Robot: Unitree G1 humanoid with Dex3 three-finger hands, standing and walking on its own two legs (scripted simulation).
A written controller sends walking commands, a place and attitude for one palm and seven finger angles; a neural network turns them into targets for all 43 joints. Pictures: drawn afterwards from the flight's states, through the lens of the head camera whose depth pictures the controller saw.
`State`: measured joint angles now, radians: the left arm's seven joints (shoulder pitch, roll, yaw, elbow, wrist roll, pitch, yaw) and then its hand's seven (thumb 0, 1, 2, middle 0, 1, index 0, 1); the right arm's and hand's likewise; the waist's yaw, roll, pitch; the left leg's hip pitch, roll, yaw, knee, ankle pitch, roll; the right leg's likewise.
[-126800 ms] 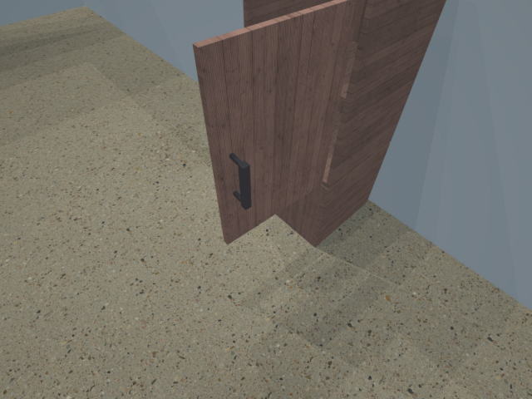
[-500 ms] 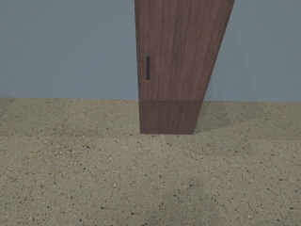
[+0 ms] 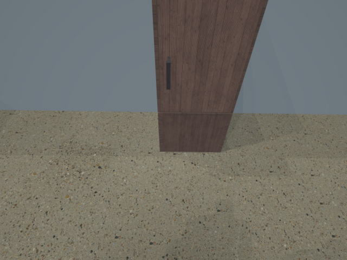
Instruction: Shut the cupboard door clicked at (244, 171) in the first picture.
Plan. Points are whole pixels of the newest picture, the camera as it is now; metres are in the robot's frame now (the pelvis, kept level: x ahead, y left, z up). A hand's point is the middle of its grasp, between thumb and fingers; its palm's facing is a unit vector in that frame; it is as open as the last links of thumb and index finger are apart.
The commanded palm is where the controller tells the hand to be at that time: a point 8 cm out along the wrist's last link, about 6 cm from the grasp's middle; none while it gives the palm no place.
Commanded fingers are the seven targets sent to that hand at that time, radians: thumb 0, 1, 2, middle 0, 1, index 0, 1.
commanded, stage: look to check the result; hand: left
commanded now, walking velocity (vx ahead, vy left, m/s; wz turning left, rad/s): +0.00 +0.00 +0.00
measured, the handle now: (168, 73) +0.91 +0.07 -0.08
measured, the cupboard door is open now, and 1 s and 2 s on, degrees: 0 0 0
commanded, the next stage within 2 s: stand and wait in 0.42 s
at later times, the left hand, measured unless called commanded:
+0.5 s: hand out of the picture +0.00 +0.15 -0.18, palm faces +0.02 -0.98 -0.18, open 7.3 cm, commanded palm none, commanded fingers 0.00 0.90 0.90 -0.20 -0.30 -0.20 -0.30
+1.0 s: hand out of the picture +0.01 +0.15 -0.18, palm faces +0.03 -0.98 -0.19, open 7.3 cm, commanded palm none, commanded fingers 0.00 0.90 0.90 -0.20 -0.30 -0.20 -0.30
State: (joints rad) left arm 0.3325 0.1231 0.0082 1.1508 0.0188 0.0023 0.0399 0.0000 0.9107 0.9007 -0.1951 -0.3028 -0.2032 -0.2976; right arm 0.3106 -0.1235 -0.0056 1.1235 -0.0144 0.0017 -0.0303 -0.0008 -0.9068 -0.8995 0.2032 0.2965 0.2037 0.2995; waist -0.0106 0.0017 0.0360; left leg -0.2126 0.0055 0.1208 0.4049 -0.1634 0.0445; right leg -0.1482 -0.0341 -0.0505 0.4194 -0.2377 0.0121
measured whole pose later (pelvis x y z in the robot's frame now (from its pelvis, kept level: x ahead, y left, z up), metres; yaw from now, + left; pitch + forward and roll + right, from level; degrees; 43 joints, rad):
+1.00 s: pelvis +0.03 -0.02 +0.00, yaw +0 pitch -2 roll +0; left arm 0.28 0.15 0.01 1.15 0.02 0.00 0.04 0.00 0.91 0.90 -0.20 -0.30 -0.20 -0.30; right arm 0.26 -0.15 0.00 1.14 -0.01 0.00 -0.03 0.00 -0.91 -0.90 0.20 0.30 0.20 0.30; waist -0.01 -0.01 0.05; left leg -0.17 0.03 0.11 0.38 -0.19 0.01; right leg -0.09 -0.01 -0.06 0.37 -0.25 -0.01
